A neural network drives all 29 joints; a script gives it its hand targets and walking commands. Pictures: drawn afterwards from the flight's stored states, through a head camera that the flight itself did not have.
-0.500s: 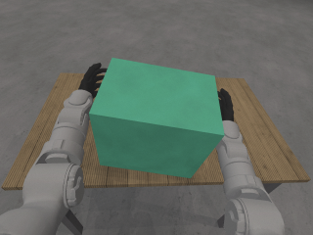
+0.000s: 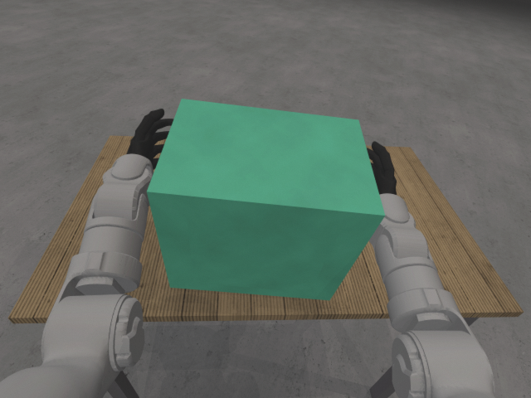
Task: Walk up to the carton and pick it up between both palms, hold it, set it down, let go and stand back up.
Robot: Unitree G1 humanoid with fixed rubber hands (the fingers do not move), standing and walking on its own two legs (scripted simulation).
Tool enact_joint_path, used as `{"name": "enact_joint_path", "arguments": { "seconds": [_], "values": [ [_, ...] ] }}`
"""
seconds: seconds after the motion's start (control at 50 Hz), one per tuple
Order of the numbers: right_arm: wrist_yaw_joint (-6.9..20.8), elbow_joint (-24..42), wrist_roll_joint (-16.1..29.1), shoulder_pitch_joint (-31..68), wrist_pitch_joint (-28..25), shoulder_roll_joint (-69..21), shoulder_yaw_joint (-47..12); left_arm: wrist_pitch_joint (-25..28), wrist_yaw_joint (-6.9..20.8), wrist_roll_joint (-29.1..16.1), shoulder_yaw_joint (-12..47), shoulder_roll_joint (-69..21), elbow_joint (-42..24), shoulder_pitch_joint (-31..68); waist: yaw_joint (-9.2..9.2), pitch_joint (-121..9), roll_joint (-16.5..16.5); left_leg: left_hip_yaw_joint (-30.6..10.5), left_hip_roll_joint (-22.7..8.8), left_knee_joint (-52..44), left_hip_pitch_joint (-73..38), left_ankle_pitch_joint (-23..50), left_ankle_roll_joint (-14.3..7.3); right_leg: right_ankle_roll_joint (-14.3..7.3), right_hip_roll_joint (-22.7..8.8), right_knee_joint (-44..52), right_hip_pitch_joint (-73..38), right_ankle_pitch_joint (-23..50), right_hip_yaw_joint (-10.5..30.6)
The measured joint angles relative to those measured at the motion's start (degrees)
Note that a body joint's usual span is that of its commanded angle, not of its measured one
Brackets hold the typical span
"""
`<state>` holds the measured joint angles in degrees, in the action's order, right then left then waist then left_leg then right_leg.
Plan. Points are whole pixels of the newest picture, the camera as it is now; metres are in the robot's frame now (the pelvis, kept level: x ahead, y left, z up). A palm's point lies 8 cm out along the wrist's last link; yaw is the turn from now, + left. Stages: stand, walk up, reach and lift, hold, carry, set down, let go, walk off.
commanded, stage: reach and lift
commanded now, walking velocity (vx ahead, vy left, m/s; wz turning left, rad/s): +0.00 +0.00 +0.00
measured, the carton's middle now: (260, 206) +0.39 -0.02 +0.12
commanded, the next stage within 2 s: hold in 1.68 s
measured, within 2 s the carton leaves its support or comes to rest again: neither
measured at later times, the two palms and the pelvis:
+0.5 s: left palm (129, 156) +0.39 +0.17 +0.21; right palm (387, 180) +0.36 -0.20 +0.19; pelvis -0.02 +0.00 +0.00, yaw +0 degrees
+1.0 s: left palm (118, 147) +0.37 +0.17 +0.24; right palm (395, 157) +0.36 -0.19 +0.24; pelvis -0.02 +0.00 +0.00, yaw +0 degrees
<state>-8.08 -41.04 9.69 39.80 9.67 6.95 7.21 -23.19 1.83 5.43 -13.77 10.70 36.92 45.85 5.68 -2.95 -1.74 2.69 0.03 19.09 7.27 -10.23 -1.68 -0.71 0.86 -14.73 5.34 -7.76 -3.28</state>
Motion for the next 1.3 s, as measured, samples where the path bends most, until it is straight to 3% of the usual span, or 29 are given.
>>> {"name": "enact_joint_path", "arguments": {
  "seconds": [0.5,0.9,1.3],
  "values": [
    [1.5,-1.4,2.9,5.5,7.7,2.1,-1.0,-10.1,-2.0,0.0,-2.1,-0.9,-6.8,-0.1,-0.46,-1.9,0.7,-0.2,0.1,0.0,0.5,1.3,0.0,-0.3,-0.1,-1.0,0.9,0.7,-0.2],
    [0.5,0.4,8.2,9.4,14.1,5.0,-5.6,-19.0,-2.7,0.3,-3.6,-1.4,-16.1,-1.5,-0.13,-3.0,0.8,-0.5,-0.4,0.9,0.2,0.7,0.5,-0.4,0.3,-0.6,-0.1,0.7,-0.4],
    [0.5,-4.8,9.4,15.9,18.2,6.7,-5.7,-22.3,-3.4,-0.2,-4.7,-0.3,-10.8,4.5,-1.21,-6.0,1.7,-0.3,-0.6,1.3,2.5,1.1,0.5,-0.6,0.6,-1.1,2.4,1.2,-0.1]
  ]
}}
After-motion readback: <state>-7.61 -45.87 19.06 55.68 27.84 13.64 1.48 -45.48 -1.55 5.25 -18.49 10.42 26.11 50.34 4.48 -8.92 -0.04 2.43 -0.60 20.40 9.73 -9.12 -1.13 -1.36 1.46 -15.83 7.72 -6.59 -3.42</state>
